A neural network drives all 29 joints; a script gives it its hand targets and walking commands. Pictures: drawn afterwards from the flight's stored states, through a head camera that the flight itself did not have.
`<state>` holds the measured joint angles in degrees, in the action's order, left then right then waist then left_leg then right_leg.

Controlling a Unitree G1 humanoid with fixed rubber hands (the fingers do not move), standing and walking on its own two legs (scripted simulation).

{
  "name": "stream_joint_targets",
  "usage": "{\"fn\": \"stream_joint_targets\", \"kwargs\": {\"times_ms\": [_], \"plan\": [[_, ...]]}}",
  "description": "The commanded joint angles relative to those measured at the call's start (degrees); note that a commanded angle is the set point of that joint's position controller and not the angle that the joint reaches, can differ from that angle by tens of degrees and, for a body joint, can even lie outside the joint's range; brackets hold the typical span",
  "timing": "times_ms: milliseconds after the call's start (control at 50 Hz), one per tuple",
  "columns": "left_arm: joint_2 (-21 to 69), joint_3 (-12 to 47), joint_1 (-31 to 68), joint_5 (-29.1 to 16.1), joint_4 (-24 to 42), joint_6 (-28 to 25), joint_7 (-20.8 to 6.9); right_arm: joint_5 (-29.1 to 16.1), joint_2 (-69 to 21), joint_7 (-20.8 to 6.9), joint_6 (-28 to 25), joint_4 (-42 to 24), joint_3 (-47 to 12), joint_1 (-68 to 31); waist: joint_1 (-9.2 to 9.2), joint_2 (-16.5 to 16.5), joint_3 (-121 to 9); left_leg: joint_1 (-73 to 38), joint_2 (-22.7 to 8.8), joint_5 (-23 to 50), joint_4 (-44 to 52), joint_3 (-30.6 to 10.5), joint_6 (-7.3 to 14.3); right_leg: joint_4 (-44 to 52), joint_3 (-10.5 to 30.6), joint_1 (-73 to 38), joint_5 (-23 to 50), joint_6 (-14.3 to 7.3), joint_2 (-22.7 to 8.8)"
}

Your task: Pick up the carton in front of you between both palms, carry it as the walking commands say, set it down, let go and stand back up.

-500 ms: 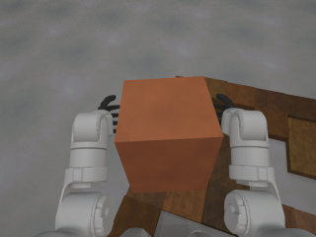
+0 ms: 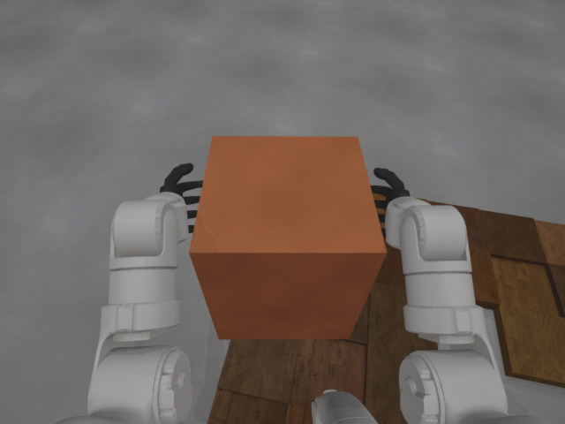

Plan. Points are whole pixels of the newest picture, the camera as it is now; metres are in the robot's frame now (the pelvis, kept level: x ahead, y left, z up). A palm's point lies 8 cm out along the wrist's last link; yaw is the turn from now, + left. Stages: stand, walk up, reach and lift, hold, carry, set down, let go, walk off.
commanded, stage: carry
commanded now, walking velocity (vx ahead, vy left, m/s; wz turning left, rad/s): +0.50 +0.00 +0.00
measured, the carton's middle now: (284, 243) +0.36 -0.02 +0.03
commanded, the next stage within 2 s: none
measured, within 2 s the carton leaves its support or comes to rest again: neither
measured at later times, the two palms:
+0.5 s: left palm (209, 70) +0.64 +0.10 +0.15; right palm (376, 64) +0.66 -0.20 +0.15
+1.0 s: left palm (221, 25) +0.92 +0.09 +0.11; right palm (348, 29) +0.90 -0.21 +0.10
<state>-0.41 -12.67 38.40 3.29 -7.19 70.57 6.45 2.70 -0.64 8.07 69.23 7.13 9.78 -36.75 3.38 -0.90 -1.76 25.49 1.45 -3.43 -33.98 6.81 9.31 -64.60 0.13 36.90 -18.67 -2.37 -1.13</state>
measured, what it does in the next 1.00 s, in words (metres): walks ahead: right foot, then left foot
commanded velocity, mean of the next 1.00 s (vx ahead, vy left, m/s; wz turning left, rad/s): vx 0.50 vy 0.00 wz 0.00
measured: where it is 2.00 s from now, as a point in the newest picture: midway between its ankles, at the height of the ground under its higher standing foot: (258, 194)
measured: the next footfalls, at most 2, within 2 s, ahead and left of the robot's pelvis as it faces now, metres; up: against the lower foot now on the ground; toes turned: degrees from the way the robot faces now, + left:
right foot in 0.20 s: +0.27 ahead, -0.14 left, -0.02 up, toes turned -6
left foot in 0.64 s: +0.54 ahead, +0.06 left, +0.01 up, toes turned +6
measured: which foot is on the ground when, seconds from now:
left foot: down 0.00-0.20, up 0.22-0.62, down 0.64-1.00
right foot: up 0.00-0.18, down 0.20-0.66, up 0.68-0.98, down 1.00-1.00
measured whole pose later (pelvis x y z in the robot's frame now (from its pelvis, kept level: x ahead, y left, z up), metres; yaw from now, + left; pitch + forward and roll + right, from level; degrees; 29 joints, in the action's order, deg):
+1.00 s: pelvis +0.56 -0.04 +0.00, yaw +0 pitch +5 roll +0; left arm 4.1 -14.7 35.4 6.0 -0.2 69.5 6.5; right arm 3.1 -3.0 8.1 68.0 0.7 13.1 -33.7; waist 3.1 -0.2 0.0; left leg 12.7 -0.4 -29.7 -27.4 5.7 -1.1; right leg -30.2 -6.5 29.6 -11.9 1.1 -2.0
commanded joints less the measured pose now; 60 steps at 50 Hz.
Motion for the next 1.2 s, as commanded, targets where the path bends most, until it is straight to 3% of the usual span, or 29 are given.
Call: {"fn": "stream_joint_targets", "kwargs": {"times_ms": [0, 100, 160, 180, 200, 220, 240, 260, 280, 320, 440, 560, 600, 620, 640, 660, 680, 720, 740, 780, 880, 940, 980, 1000, 1020, 1040, 1080, 1100, 1180], "plan": [[62.5, 35.2, 39.3, -22.4, 7.0, -2.1, -11.0, -28.6, -64.6, -14.3, -1.9, -11.9, -36.6, -47.3, 0.96, 6.1, -26.8, -24.7, -16.2, 3.7, 12.4, -21.1, 5.9, 11.4, 0.8, 4.8, 5.0, 1.7, -2.6], [60.3, 34.0, 36.0, -19.3, 3.3, -1.7, -11.2, -27.1, -64.3, -15.5, -1.8, -6.9, -36.2, -44.9, 0.31, 8.1, -23.7, -19.5, -12.4, 11.4, 11.7, -10.9, 1.3, 33.5, -3.8, -9.9, 20.0, 2.4, 0.2], [60.5, 33.7, 34.6, -19.5, -0.3, -1.8, -12.3, -25.9, -63.9, -15.6, -2.0, -3.5, -35.0, -42.8, -0.73, 3.3, -24.2, -15.2, -6.8, 7.3, -1.9, -3.6, -2.9, 46.8, -8.6, -26.5, 31.6, 2.0, 1.8], [60.5, 33.8, 34.9, -19.9, -0.7, -1.8, -12.6, -25.9, -63.0, -15.5, -2.0, -2.8, -34.8, -42.3, -2.83, 1.8, -25.7, -7.7, -4.8, 3.0, -10.0, -2.1, -5.0, 44.2, -5.6, -36.7, 33.3, 0.8, -2.1], [59.2, 32.7, 34.1, -20.0, -1.7, -1.7, -12.7, -26.3, -61.7, -15.4, -1.7, -2.6, -34.5, -43.6, -4.23, -6.1, -28.1, 4.7, -2.6, -20.3, -20.9, -1.5, -7.0, 37.5, 9.0, -48.5, 54.2, -2.2, -14.7], [55.3, 31.2, 37.2, -18.7, -1.9, -1.7, -11.9, -26.5, -63.7, -15.0, -0.8, -0.4, -33.6, -46.1, -6.32, -15.1, -32.8, 20.1, 2.0, -30.6, -33.7, -3.3, -8.6, 34.3, 20.6, -64.4, 60.4, -11.8, -21.8], [56.0, 31.6, 37.7, -19.9, -0.2, -2.1, -11.5, -26.5, -62.3, -14.7, -0.5, -2.2, -33.5, -46.4, -7.06, -14.0, -33.9, 24.6, -0.1, -31.7, -39.6, -5.8, -8.2, 36.3, 25.5, -61.4, 41.0, -14.2, -23.1], [57.4, 32.4, 41.0, -21.5, 4.1, -2.3, -11.3, -27.3, -62.4, -14.3, -0.2, -4.7, -34.2, -49.7, -6.85, -9.1, -31.5, 25.2, -2.4, -29.5, -39.6, -7.5, -7.7, 38.3, 24.6, -56.4, 26.8, -12.7, -20.4], [58.1, 33.3, 45.9, -23.3, 8.9, -2.1, -11.1, -28.2, -62.7, -13.8, 0.1, -7.0, -34.3, -52.0, -6.20, -4.5, -29.4, 24.8, -4.2, -24.5, -37.5, -8.2, -7.8, 40.7, 23.1, -51.4, 20.8, -11.3, -18.8], [58.2, 34.1, 52.0, -26.1, 15.1, -1.0, -10.4, -29.1, -62.2, -12.3, 1.1, -11.2, -33.9, -54.8, -5.32, -4.8, -27.5, 22.0, -5.7, -18.9, -33.5, -8.3, -8.3, 43.6, 19.2, -45.0, 18.4, -10.4, -17.3], [55.0, 33.4, 48.1, -26.0, 15.2, 3.7, -10.6, -24.3, -56.0, -9.3, 4.6, -12.1, -31.5, -49.1, -6.37, -6.4, -28.1, 22.9, -5.3, -14.0, -22.6, -4.7, -8.7, 42.3, 10.2, -47.5, 30.3, -10.6, -14.2], [57.8, 33.5, 48.0, -25.8, 6.3, 4.3, -13.2, -20.4, -56.5, -10.8, 5.5, -3.1, -29.7, -47.2, -7.36, -7.8, -22.7, 15.0, -0.1, -3.8, -2.6, 1.7, -7.5, 38.8, 1.8, -46.1, 45.9, -6.4, -9.1], [59.5, 32.9, 48.0, -25.8, 3.2, 3.7, -13.6, -19.9, -57.8, -11.6, 5.3, -0.2, -28.7, -46.5, -5.51, -8.9, -22.6, 3.5, 1.7, 0.3, 5.9, 4.2, -6.3, 34.7, -1.5, -42.5, 50.1, -3.9, -8.5], [60.5, 32.7, 48.1, -25.8, 1.8, 3.4, -13.8, -19.8, -58.4, -12.0, 4.9, 1.5, -28.0, -45.5, -2.46, -7.6, -25.7, -10.1, 1.4, 3.9, 9.0, 5.2, -4.9, 28.1, -4.7, -36.6, 48.6, -1.8, -7.6], [62.3, 32.2, 49.3, -25.7, 0.8, 3.2, -14.0, -19.2, -57.5, -12.3, 4.2, 2.8, -26.8, -44.9, 0.59, 0.8, -33.8, -33.0, -8.8, 10.2, 2.7, -8.5, 1.3, 13.4, -5.0, -20.3, 36.1, 1.7, -5.6], [63.9, 31.9, 49.7, -25.6, 0.4, 3.0, -14.4, -18.7, -57.9, -12.5, 3.2, 4.7, -26.5, -43.0, 2.24, 16.1, -39.3, -47.4, -19.6, 16.7, 4.5, -29.0, 7.9, -2.4, -4.4, -2.7, 6.8, 3.9, 1.0], [65.6, 32.3, 49.6, -25.6, -0.2, 2.4, -14.6, -19.0, -59.6, -12.8, 2.5, 4.2, -26.0, -42.1, 1.87, 18.1, -38.1, -49.4, -21.0, 13.4, 8.0, -34.3, 9.3, -12.2, -0.9, 6.6, -11.6, 3.8, 3.7], [67.5, 32.4, 50.4, -25.6, 1.3, 1.0, -14.2, -21.7, -63.8, -13.4, 1.2, -1.9, -28.3, -47.7, 2.10, 5.9, -32.5, -44.1, -18.9, 12.8, 6.7, -27.7, 5.8, -10.1, 2.9, 11.0, -8.3, 2.0, -0.3], [68.1, 32.6, 50.3, -25.2, 2.7, 0.4, -13.8, -23.3, -65.6, -13.5, 0.5, -5.3, -30.1, -50.5, 1.56, 4.3, -30.5, -39.0, -18.0, 8.2, 8.6, -25.5, 3.9, -5.8, 2.9, 8.9, -6.2, 1.8, -1.6], [68.0, 33.3, 48.2, -24.2, 4.8, -0.4, -12.5, -25.9, -67.6, -13.8, -0.3, -9.9, -32.6, -53.2, 0.33, 5.6, -29.8, -35.1, -16.4, 3.7, 10.4, -21.4, 1.8, -0.2, 1.2, 5.4, -4.1, 2.1, -1.5], [65.0, 34.4, 37.5, -19.1, 7.6, -2.0, -9.9, -27.4, -67.3, -15.0, -1.1, -12.7, -36.4, -46.2, 0.27, 10.8, -29.0, -31.0, -14.6, -3.4, 13.8, -13.1, 0.6, 23.7, -3.1, -3.0, -1.1, 3.7, -1.2], [64.0, 36.0, 33.0, -17.4, 9.2, -2.5, -10.4, -26.5, -66.4, -15.9, -1.5, -13.3, -38.1, -40.9, -1.61, 9.2, -27.4, -22.6, -13.3, -2.5, 13.2, -7.8, -2.6, 34.0, -9.9, -20.3, 8.1, 4.1, 1.6], [64.2, 37.3, 28.8, -17.7, 9.7, -2.6, -11.5, -25.0, -66.0, -16.2, -1.6, -13.8, -39.2, -35.9, -4.31, 4.9, -28.3, -16.1, -9.9, 0.9, 2.7, -2.6, -5.3, 40.5, -12.6, -36.6, 9.2, 3.3, 2.0], [64.4, 38.0, 26.3, -18.0, 10.1, -2.7, -12.1, -24.3, -65.4, -16.3, -1.5, -14.7, -39.7, -34.8, -5.88, 1.9, -29.7, -7.0, -8.0, -0.1, -4.4, -1.1, -6.8, 40.6, -6.9, -47.1, 5.7, 1.6, -1.9], [63.4, 38.6, 25.4, -17.7, 11.1, -3.1, -12.6, -24.2, -65.5, -16.6, -1.1, -16.5, -40.3, -34.3, -6.06, -10.8, -30.2, 8.5, -2.2, -12.1, -18.0, -0.1, -9.6, 44.4, 17.3, -55.4, 2.7, -5.0, -14.7], [63.3, 39.6, 24.7, -18.2, 11.7, -2.8, -13.0, -23.9, -64.4, -16.7, -0.6, -17.0, -40.5, -34.1, -5.66, -14.3, -28.1, 16.4, -0.7, -25.0, -26.4, -4.7, -9.2, 46.3, 28.2, -56.1, 10.2, -9.6, -20.1], [63.8, 42.3, 25.9, -20.5, 16.8, -2.1, -13.5, -23.2, -63.4, -16.6, -0.2, -17.3, -40.7, -31.1, -5.24, -3.8, -24.6, 18.4, -4.6, -24.2, -27.1, -7.4, -9.0, 45.8, 21.3, -51.9, 19.5, -10.3, -20.2], [63.7, 43.3, 26.5, -21.6, 19.2, -1.8, -13.7, -23.1, -62.8, -16.4, 0.0, -18.1, -40.8, -29.7, -5.20, -2.5, -23.5, 17.4, -5.7, -22.1, -23.3, -7.2, -9.4, 47.0, 17.7, -49.8, 22.1, -8.8, -19.1], [61.0, 44.5, 24.4, -23.8, 24.1, 0.0, -14.5, -20.8, -60.1, -14.8, 1.2, -20.3, -40.5, -24.3, -5.71, -6.3, -22.0, 12.5, -3.7, -12.7, -11.4, -3.3, -10.8, 48.9, 6.1, -46.0, 26.0, -6.6, -13.6]]}}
